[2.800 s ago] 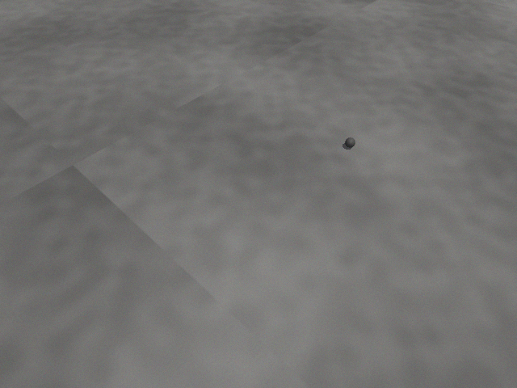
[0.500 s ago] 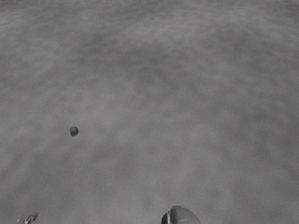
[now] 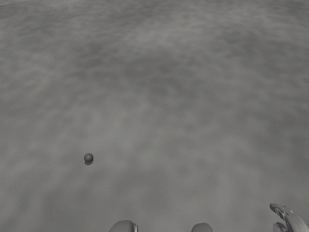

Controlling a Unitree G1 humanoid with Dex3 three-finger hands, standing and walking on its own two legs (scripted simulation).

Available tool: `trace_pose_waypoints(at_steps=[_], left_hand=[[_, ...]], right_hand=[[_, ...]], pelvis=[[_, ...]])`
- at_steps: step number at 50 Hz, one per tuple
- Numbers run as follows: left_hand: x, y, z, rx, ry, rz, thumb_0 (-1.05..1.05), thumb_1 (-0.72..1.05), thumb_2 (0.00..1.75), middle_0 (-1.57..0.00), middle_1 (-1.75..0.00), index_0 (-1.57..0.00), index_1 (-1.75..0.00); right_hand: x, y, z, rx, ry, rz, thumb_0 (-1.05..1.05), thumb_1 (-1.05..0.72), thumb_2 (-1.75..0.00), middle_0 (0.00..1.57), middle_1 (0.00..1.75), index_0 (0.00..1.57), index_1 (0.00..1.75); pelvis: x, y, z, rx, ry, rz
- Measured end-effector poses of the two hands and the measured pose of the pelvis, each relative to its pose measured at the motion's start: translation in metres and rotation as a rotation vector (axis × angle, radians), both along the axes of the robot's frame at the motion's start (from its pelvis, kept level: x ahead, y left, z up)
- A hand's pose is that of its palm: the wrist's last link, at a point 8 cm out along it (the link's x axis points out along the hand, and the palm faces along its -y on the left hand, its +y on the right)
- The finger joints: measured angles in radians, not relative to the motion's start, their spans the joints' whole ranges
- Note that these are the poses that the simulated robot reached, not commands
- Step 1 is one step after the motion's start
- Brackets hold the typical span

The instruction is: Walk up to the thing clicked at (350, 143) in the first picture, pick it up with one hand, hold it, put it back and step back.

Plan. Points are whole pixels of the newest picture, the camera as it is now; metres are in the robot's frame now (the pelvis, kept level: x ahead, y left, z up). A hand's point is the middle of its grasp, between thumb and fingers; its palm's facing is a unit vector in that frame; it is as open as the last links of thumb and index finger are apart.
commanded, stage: walk up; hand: left
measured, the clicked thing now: (88, 157) +0.65 +0.47 -0.68
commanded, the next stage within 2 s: none
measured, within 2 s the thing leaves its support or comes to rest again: neither
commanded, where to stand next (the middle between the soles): +0.22 +0.53 m, yaw -37 degrees
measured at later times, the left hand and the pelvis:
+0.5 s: hand out of the picture +0.22 +0.47 -0.07, palm faces -0.15 -0.78 -0.61, open 7.3 cm; pelvis +0.06 +0.19 +0.02, yaw -12 degrees
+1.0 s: hand out of the picture +0.26 +0.68 -0.10, palm faces -0.38 -0.73 -0.57, open 7.3 cm; pelvis +0.08 +0.44 +0.02, yaw -24 degrees
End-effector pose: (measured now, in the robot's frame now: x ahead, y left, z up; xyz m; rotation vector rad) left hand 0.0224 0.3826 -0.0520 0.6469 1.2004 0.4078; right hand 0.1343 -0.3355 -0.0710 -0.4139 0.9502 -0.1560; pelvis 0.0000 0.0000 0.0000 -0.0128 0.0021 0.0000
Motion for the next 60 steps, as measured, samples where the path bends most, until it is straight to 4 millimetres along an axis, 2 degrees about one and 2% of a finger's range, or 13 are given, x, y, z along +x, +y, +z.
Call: trace_pose_waypoints(at_steps=[3, 9, 15, 19, 25, 29, 32, 35, 38, 43, 48, 53, 60], left_hand=[[0.041, 0.020, -0.003, -0.026, 0.003, -0.031, 0.01, 0.90, 0.90, -0.20, -0.30, -0.21, -0.30], [0.123, 0.026, 0.011, -0.133, -0.020, -0.172, 0.00, 0.91, 0.90, -0.20, -0.30, -0.21, -0.30], [0.180, 0.039, 0.012, -0.136, -0.068, -0.288, 0.00, 0.90, 0.90, -0.21, -0.30, -0.21, -0.30], [0.188, 0.066, 0.011, -0.103, -0.114, -0.292, 0.00, 0.90, 0.90, -0.21, -0.30, -0.21, -0.30], [0.195, 0.117, 0.026, -0.081, -0.173, -0.287, 0.00, 0.90, 0.90, -0.21, -0.30, -0.21, -0.30], [0.206, 0.168, 0.026, -0.057, -0.156, -0.349, 0.00, 0.90, 0.90, -0.21, -0.30, -0.22, -0.30], [0.219, 0.219, 0.018, -0.031, -0.148, -0.383, 0.00, 0.90, 0.90, -0.21, -0.30, -0.22, -0.30], [0.232, 0.276, 0.002, -0.006, -0.137, -0.381, 0.00, 0.90, 0.90, -0.21, -0.30, -0.22, -0.30], [0.240, 0.309, -0.008, 0.004, -0.102, -0.339, 0.00, 0.90, 0.90, -0.21, -0.30, -0.21, -0.30], [0.249, 0.321, -0.004, -0.079, -0.041, -0.372, 0.00, 0.91, 0.90, -0.20, -0.30, -0.21, -0.30], [0.252, 0.324, 0.001, -0.133, -0.014, -0.432, 0.00, 0.90, 0.90, -0.21, -0.30, -0.21, -0.30], [0.247, 0.353, 0.002, -0.107, -0.025, -0.481, 0.00, 0.90, 0.90, -0.21, -0.30, -0.21, -0.30], [0.256, 0.418, 0.025, -0.066, -0.101, -0.496, 0.00, 0.90, 0.90, -0.21, -0.30, -0.22, -0.30]], right_hand=[[-0.037, 0.028, 0.002, 0.007, 0.082, -0.099, 0.00, -0.90, -0.90, 0.20, 0.30, 0.21, 0.30], [-0.102, 0.082, 0.015, 0.033, 0.236, -0.263, 0.01, -0.90, -0.90, 0.21, 0.30, 0.21, 0.30], [-0.125, 0.124, -0.006, 0.063, 0.286, -0.358, 0.01, -0.90, -0.90, 0.21, 0.30, 0.21, 0.30], [-0.104, 0.155, -0.024, 0.087, 0.252, -0.358, 0.01, -0.90, -0.90, 0.20, 0.30, 0.21, 0.30], [-0.054, 0.197, -0.021, 0.109, 0.132, -0.290, 0.01, -0.90, -0.90, 0.21, 0.30, 0.21, 0.30], [-0.031, 0.223, -0.019, 0.082, 0.044, -0.289, 0.01, -0.90, -0.90, 0.21, 0.30, 0.21, 0.30], [-0.024, 0.251, -0.023, 0.036, 0.024, -0.297, 0.00, -0.90, -0.90, 0.21, 0.30, 0.21, 0.30], [-0.030, 0.291, -0.027, -0.002, 0.038, -0.315, 0.00, -0.90, -0.90, 0.20, 0.30, 0.21, 0.30], [-0.057, 0.339, -0.028, 0.014, 0.089, -0.349, 0.00, -0.90, -0.90, 0.20, 0.30, 0.21, 0.30], [-0.102, 0.409, -0.017, 0.081, 0.208, -0.454, 0.01, -0.90, -0.90, 0.21, 0.30, 0.21, 0.30], [-0.130, 0.451, -0.019, 0.112, 0.259, -0.501, 0.01, -0.90, -0.90, 0.21, 0.30, 0.21, 0.30], [-0.130, 0.483, -0.038, 0.121, 0.244, -0.536, 0.01, -0.90, -0.90, 0.21, 0.30, 0.21, 0.30], [-0.109, 0.527, -0.038, 0.131, 0.152, -0.512, 0.01, -0.90, -0.90, 0.21, 0.30, 0.21, 0.30]], pelvis=[[0.011, 0.026, 0.012, -0.015, 0.000, -0.036], [0.035, 0.070, 0.041, -0.007, 0.017, -0.091], [0.055, 0.108, 0.031, 0.003, 0.012, -0.156], [0.055, 0.135, 0.020, -0.050, -0.028, -0.192], [0.061, 0.189, 0.022, -0.017, -0.048, -0.212], [0.066, 0.237, 0.013, -0.006, -0.033, -0.252], [0.070, 0.281, -0.002, -0.017, -0.016, -0.276], [0.071, 0.325, -0.015, 0.018, -0.039, -0.306], [0.076, 0.355, -0.012, -0.018, -0.037, -0.331], [0.080, 0.387, 0.015, -0.018, -0.012, -0.348], [0.085, 0.421, 0.023, -0.004, 0.004, -0.390], [0.081, 0.459, 0.014, -0.041, -0.031, -0.439], [0.082, 0.522, 0.016, 0.003, -0.053, -0.462]])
